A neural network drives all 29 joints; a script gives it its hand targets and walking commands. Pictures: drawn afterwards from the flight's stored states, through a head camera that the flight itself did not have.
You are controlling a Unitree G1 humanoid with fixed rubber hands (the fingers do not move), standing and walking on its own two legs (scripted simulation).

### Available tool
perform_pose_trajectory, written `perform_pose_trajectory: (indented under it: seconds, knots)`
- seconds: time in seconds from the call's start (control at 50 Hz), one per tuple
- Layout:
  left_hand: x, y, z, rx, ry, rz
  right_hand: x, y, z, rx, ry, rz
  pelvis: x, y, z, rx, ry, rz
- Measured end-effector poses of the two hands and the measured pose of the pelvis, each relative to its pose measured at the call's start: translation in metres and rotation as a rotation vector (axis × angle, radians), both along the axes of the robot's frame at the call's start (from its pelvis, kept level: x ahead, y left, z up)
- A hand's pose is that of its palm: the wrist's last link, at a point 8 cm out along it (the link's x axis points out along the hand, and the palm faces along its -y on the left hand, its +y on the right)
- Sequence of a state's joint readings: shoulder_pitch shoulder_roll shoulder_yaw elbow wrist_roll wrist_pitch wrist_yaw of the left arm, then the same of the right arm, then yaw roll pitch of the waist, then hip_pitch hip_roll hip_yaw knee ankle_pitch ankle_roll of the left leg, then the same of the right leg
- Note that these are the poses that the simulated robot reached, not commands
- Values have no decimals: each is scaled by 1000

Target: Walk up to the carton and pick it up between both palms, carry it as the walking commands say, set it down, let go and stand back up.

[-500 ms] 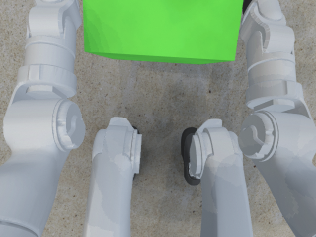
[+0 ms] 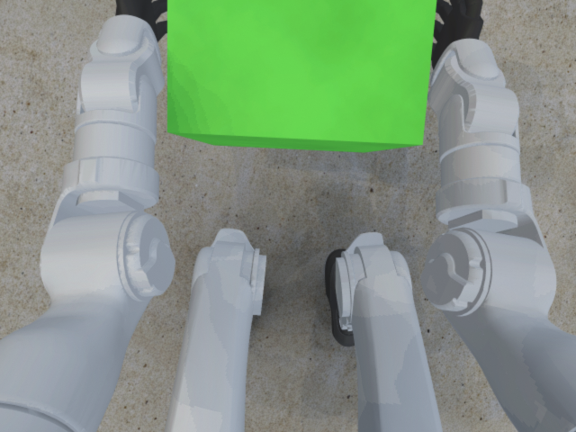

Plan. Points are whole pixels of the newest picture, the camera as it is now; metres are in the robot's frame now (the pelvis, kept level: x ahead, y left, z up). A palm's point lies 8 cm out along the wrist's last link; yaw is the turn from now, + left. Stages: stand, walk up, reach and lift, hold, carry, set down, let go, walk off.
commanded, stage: reach and lift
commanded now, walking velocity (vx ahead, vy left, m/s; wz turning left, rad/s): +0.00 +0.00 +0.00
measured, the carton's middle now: (297, 33) +0.57 +0.03 -0.16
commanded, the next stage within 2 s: none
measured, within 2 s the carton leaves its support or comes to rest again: neither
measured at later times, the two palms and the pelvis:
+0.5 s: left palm (111, 9) +0.52 +0.19 -0.02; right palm (499, 36) +0.52 -0.15 -0.02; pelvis +0.00 +0.00 +0.05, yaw +0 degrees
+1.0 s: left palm out of the picture +0.50 +0.19 +0.05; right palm (573, 21) +0.49 -0.15 +0.06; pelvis +0.02 +0.00 +0.11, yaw +1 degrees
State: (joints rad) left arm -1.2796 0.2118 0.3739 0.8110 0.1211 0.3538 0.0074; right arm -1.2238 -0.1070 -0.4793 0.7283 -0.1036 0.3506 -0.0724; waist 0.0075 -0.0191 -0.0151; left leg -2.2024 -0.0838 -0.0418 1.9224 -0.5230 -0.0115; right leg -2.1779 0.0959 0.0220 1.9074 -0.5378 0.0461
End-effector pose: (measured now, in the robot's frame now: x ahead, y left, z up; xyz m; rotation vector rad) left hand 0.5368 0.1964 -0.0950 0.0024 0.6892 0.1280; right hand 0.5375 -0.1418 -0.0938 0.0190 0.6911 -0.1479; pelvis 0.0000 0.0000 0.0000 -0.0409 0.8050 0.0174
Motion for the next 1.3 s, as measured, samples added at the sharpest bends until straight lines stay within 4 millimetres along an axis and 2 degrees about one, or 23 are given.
perform_pose_trajectory:
  seconds: [0.36,1.3]
  knots:
    - [-15,-3,52,-4,1,1,-16,-3,52,-1,0,-4,1,-1,38,4,1,3]
    - [-53,-11,191,-13,0,3,-56,-11,193,-5,-2,-9,27,1,150,15,-121,17]
